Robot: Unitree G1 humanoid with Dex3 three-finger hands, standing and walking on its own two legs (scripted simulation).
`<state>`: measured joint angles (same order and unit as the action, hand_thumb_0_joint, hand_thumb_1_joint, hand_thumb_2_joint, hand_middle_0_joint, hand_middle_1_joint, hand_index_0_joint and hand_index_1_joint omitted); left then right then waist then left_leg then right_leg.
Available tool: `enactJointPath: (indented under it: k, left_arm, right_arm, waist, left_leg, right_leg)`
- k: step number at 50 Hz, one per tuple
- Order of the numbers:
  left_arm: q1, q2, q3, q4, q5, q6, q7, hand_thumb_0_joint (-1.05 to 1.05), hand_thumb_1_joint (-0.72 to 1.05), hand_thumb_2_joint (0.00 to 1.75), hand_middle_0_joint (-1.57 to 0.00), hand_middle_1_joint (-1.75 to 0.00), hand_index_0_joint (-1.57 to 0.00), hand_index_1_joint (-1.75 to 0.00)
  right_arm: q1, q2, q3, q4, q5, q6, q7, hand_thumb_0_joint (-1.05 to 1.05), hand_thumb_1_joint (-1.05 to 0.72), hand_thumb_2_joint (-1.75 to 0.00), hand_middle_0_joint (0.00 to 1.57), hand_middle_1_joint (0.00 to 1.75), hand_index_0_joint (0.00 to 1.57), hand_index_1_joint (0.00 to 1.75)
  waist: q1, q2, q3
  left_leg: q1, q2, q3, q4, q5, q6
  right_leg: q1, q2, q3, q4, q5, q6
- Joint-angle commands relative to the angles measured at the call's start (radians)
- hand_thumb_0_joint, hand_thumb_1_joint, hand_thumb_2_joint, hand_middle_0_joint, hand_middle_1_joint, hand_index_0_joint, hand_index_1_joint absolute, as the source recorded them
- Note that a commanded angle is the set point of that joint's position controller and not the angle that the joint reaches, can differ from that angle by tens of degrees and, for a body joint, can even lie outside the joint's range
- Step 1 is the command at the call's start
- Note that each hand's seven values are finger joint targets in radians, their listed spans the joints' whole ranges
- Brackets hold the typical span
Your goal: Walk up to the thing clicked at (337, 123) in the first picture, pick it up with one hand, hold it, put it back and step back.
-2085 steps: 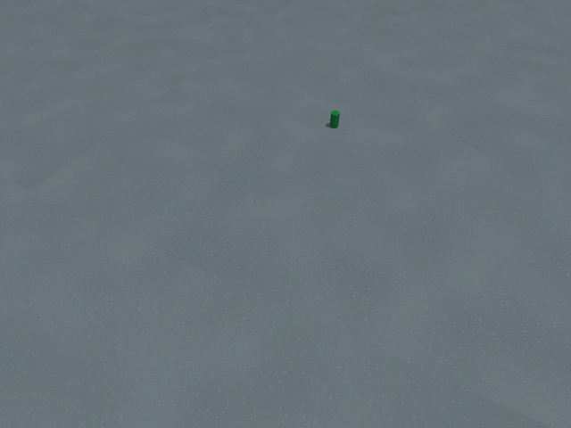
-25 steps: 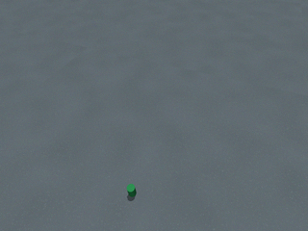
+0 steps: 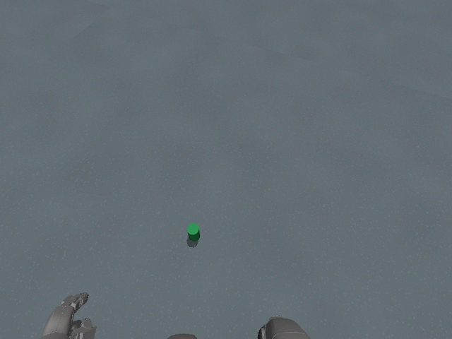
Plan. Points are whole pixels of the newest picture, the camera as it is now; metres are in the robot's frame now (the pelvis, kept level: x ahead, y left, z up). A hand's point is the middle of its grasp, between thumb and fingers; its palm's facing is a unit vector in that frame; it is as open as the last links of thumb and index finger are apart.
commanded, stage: step back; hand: left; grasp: from above
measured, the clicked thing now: (193, 232) +0.54 +0.13 -0.71
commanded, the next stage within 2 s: none
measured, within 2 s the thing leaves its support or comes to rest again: neither
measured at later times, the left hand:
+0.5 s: hand out of the picture +0.02 +0.27 -0.14, palm faces -0.08 -0.91 -0.40, open 7.4 cm
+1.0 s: hand out of the picture -0.12 +0.31 -0.14, palm faces -0.02 -0.94 -0.34, open 7.4 cm
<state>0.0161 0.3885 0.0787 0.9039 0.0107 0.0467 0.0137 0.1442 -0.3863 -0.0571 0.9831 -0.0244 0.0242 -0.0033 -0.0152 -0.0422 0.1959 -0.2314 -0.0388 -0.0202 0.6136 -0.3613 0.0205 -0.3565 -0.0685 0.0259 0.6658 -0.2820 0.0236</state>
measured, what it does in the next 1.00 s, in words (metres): walks backwards: right foot, then left foot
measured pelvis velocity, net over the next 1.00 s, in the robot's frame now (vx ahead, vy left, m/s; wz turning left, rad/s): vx -0.23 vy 0.04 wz -0.04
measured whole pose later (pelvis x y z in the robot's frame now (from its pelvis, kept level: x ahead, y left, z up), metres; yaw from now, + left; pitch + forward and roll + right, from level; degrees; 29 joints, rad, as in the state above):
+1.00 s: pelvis -0.23 +0.04 +0.01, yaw -2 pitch -2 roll -2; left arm 0.16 0.40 0.10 0.80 0.02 0.08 0.00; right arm 0.17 -0.34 -0.03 0.87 -0.04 0.01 -0.01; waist 0.01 -0.05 0.16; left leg -0.26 0.01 -0.03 0.54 -0.24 0.03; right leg -0.46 0.14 0.19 1.23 -0.46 0.01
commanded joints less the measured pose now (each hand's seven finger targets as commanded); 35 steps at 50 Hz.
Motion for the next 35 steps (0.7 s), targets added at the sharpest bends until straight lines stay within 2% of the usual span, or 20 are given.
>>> enactJointPath:
  k: [1, 2, 3, 5, 7, 10, 12, 15, 18, 20, 21, 22, 23, 24, 25, 26, 28, 30, 33, 35]
  left_arm:
    - [0.037, 0.154, 0.039, -0.091, -0.004, 0.004, 0.03, 0.0, 0.9, 0.9, -0.2, -0.3, -0.2, -0.3]
    - [0.007, 0.164, 0.043, -0.085, 0.0, 0.004, 0.034, 0.0, 0.9, 0.9, -0.2, -0.3, -0.2, -0.3]
    - [0.001, 0.175, 0.047, -0.086, -0.005, 0.005, 0.032, 0.0, 0.9, 0.9, -0.2, -0.3, -0.2, -0.3]
    - [0.085, 0.162, 0.04, -0.082, -0.019, 0.007, 0.027, 0.0, 0.9, 0.9, -0.2, -0.3, -0.2, -0.3]
    - [0.103, 0.167, 0.045, -0.081, -0.009, 0.003, 0.025, 0.0, 0.9, 0.9, -0.2, -0.3, -0.2, -0.3]
    - [0.055, 0.157, 0.041, -0.116, -0.002, -0.009, 0.021, 0.0, 0.9, 0.9, -0.2, -0.3, -0.2, -0.3]
    - [0.062, 0.159, 0.042, -0.12, -0.003, -0.009, 0.018, 0.0, 0.9, 0.9, -0.2, -0.3, -0.2, -0.3]
    - [0.11, 0.149, 0.042, -0.118, 0.004, -0.013, 0.016, 0.0, 0.9, 0.9, -0.2, -0.3, -0.2, -0.3]
    - [0.164, 0.156, 0.048, -0.096, 0.011, -0.022, 0.009, 0.0, 0.9, 0.9, -0.2, -0.3, -0.2, -0.3]
    - [0.217, 0.158, 0.053, -0.072, 0.018, -0.029, 0.006, 0.0, 0.9, 0.9, -0.2, -0.3, -0.2, -0.3]
    - [0.216, 0.198, 0.064, -0.076, 0.026, -0.033, 0.004, 0.0, 0.9, 0.9, -0.2, -0.3, -0.2, -0.3]
    - [0.206, 0.242, 0.073, -0.093, 0.021, -0.033, 0.001, 0.0, 0.9, 0.9, -0.2, -0.3, -0.2, -0.3]
    - [0.141, 0.313, 0.084, -0.121, 0.019, -0.03, -0.002, 0.0, 0.9, 0.9, -0.2, -0.3, -0.2, -0.3]
    - [0.093, 0.301, 0.086, -0.158, 0.025, -0.037, 0.0, 0.0, 0.9, 0.9, -0.2, -0.3, -0.2, -0.3]
    - [0.085, 0.268, 0.081, -0.167, 0.021, -0.037, 0.003, 0.0, 0.9, 0.9, -0.2, -0.3, -0.2, -0.3]
    - [0.058, 0.24, 0.074, -0.183, 0.014, -0.039, 0.006, 0.0, 0.9, 0.9, -0.2, -0.3, -0.2, -0.3]
    - [0.024, 0.206, 0.071, -0.185, 0.018, -0.037, 0.012, 0.0, 0.9, 0.9, -0.2, -0.3, -0.2, -0.3]
    - [0.079, 0.195, 0.066, -0.195, 0.024, -0.034, 0.012, 0.0, 0.9, 0.9, -0.2, -0.3, -0.2, -0.3]
    - [0.144, 0.183, 0.062, -0.197, 0.03, -0.026, 0.016, 0.0, 0.9, 0.9, -0.2, -0.3, -0.2, -0.3]
    - [0.145, 0.202, 0.064, -0.207, 0.028, -0.019, 0.015, 0.0, 0.9, 0.9, -0.2, -0.3, -0.2, -0.3]
  right_arm:
    - [0.045, -0.322, -0.072, -0.1, -0.006, -0.027, -0.017, 0.0, -0.9, -0.9, 0.2, 0.3, 0.2, 0.3]
    - [0.02, -0.305, -0.073, -0.101, -0.006, -0.027, -0.022, 0.0, -0.9, -0.9, 0.2, 0.3, 0.2, 0.3]
    - [-0.012, -0.277, -0.064, -0.113, -0.007, -0.026, -0.026, 0.0, -0.9, -0.9, 0.2, 0.3, 0.2, 0.3]
    - [-0.064, -0.23, -0.051, -0.132, -0.009, -0.026, -0.038, 0.0, -0.9, -0.9, 0.2, 0.3, 0.2, 0.3]
    - [-0.035, -0.212, -0.048, -0.139, -0.001, -0.027, -0.042, 0.0, -0.9, -0.9, 0.2, 0.3, 0.2, 0.3]
    - [0.036, -0.199, -0.05, -0.142, 0.005, -0.022, -0.047, 0.0, -0.9, -0.9, 0.2, 0.3, 0.2, 0.3]
    - [0.05, -0.211, -0.055, -0.147, 0.007, -0.02, -0.046, 0.0, -0.9, -0.9, 0.2, 0.3, 0.2, 0.3]
    - [0.032, -0.222, -0.06, -0.169, 0.008, -0.017, -0.041, 0.0, -0.9, -0.9, 0.2, 0.3, 0.2, 0.3]
    - [-0.015, -0.236, -0.061, -0.189, 0.011, -0.011, -0.033, 0.0, -0.9, -0.9, 0.2, 0.3, 0.2, 0.3]
    - [-0.057, -0.236, -0.06, -0.197, 0.019, -0.006, -0.028, 0.0, -0.9, -0.9, 0.2, 0.3, 0.2, 0.3]
    - [-0.062, -0.219, -0.055, -0.202, 0.026, -0.005, -0.024, 0.0, -0.9, -0.9, 0.2, 0.3, 0.2, 0.3]
    - [-0.086, -0.194, -0.048, -0.215, 0.029, -0.004, -0.022, 0.0, -0.9, -0.9, 0.2, 0.3, 0.2, 0.3]
    - [-0.095, -0.167, -0.048, -0.207, 0.031, 0.001, -0.028, 0.0, -0.9, -0.9, 0.2, 0.3, 0.2, 0.3]
    - [-0.061, -0.185, -0.053, -0.198, 0.025, 0.006, -0.028, 0.0, -0.9, -0.9, 0.2, 0.3, 0.2, 0.3]
    - [-0.025, -0.2, -0.053, -0.18, 0.022, 0.005, -0.023, 0.0, -0.9, -0.9, 0.2, 0.3, 0.2, 0.3]
    - [-0.005, -0.2, -0.047, -0.168, 0.028, 0.007, -0.019, 0.0, -0.9, -0.9, 0.2, 0.3, 0.2, 0.3]
    - [0.033, -0.177, -0.037, -0.148, 0.031, 0.002, -0.022, 0.0, -0.9, -0.9, 0.2, 0.3, 0.2, 0.3]
    - [0.031, -0.186, -0.032, -0.162, 0.03, -0.007, -0.028, 0.0, -0.9, -0.9, 0.2, 0.3, 0.2, 0.3]
    - [0.015, -0.165, -0.024, -0.186, 0.028, -0.015, -0.032, 0.0, -0.9, -0.9, 0.2, 0.3, 0.2, 0.3]
    - [0.043, -0.161, -0.026, -0.188, 0.021, -0.019, -0.032, 0.0, -0.9, -0.9, 0.2, 0.3, 0.2, 0.3]
  waist:
    - [-0.027, 0.232, -0.258]
    - [-0.028, 0.216, -0.236]
    - [-0.019, 0.203, -0.235]
    - [0.039, 0.195, -0.234]
    - [0.022, 0.17, -0.261]
    - [-0.028, 0.152, -0.243]
    - [-0.041, 0.154, -0.234]
    - [-0.033, 0.178, -0.288]
    - [-0.008, 0.167, -0.306]
    - [0.028, 0.125, -0.294]
    - [0.023, 0.039, -0.286]
    - [0.036, -0.079, -0.245]
    - [0.054, -0.256, -0.185]
    - [0.041, -0.225, -0.144]
    - [0.027, -0.17, -0.126]
    - [0.015, -0.109, -0.127]
    - [-0.006, -0.091, -0.152]
    - [0.034, -0.069, -0.2]
    - [0.063, -0.115, -0.257]
    - [0.057, -0.165, -0.296]
  left_leg:
    - [0.103, 0.401, -0.432, -0.22, 0.855, 0.207]
    - [0.071, 0.387, -0.418, -0.237, 0.78, 0.212]
    - [0.1, 0.337, -0.329, -0.212, 0.802, 0.187]
    - [0.183, 0.255, -0.202, -0.16, 0.852, 0.143]
    - [0.245, 0.263, -0.206, -0.13, 0.848, 0.174]
    - [0.294, 0.246, -0.196, -0.119, 0.835, 0.157]
    - [0.296, 0.251, -0.194, -0.124, 0.801, 0.155]
    - [0.305, 0.279, -0.207, -0.092, 0.753, 0.194]
    - [0.184, 0.266, -0.198, -0.075, 0.607, 0.175]
    - [0.041, 0.244, -0.186, -0.063, 0.438, 0.13]
    - [-0.081, 0.199, -0.166, -0.031, 0.307, 0.093]
    - [-0.168, 0.079, -0.096, 0.091, 0.119, 0.034]
    - [-0.136, -0.066, -0.012, 0.334, -0.189, -0.012]
    - [-0.125, -0.057, -0.092, 0.501, -0.272, -0.022]
    - [-0.133, -0.051, -0.122, 0.542, -0.245, -0.022]
    - [-0.143, -0.08, -0.142, 0.576, -0.192, -0.019]
    - [-0.18, -0.106, -0.131, 0.589, -0.135, -0.027]
    - [-0.219, -0.102, -0.107, 0.53, -0.136, -0.041]
    - [-0.261, -0.054, -0.062, 0.301, -0.183, -0.054]
    - [-0.201, 0.005, -0.044, 0.111, -0.166, -0.044]
  right_leg:
    - [-0.083, 0.178, 0.136, 0.402, -0.404, -0.04]
    - [-0.089, 0.171, 0.181, 0.476, -0.364, -0.046]
    - [-0.106, 0.17, 0.198, 0.514, -0.322, -0.047]
    - [-0.167, 0.177, 0.191, 0.55, -0.221, -0.05]
    - [-0.164, 0.171, 0.158, 0.545, -0.215, -0.024]
    - [-0.163, 0.16, 0.13, 0.38, -0.209, -0.001]
    - [-0.139, 0.15, 0.113, 0.286, -0.207, 0.003]
    - [-0.066, 0.099, 0.062, 0.112, -0.185, -0.011]
    - [0.078, 0.092, 0.026, -0.065, -0.094, -0.04]
    - [0.213, 0.083, 0.027, -0.2, 0.096, -0.072]
    - [0.265, 0.015, 0.143, -0.166, 0.199, -0.106]
    - [0.221, -0.104, 0.31, -0.247, 0.204, -0.198]
    - [0.047, -0.289, 0.5, -0.35, 0.274, -0.339]
    - [-0.016, -0.327, 0.546, -0.358, 0.321, -0.369]
    - [-0.026, -0.3, 0.497, -0.349, 0.349, -0.351]
    - [-0.006, -0.228, 0.362, -0.332, 0.371, -0.311]
    - [0.057, -0.134, 0.228, -0.29, 0.384, -0.239]
    - [0.177, -0.109, 0.212, -0.24, 0.426, -0.232]
    - [0.372, -0.129, 0.207, -0.198, 0.489, -0.241]
    - [0.402, -0.151, 0.215, -0.159, 0.521, -0.236]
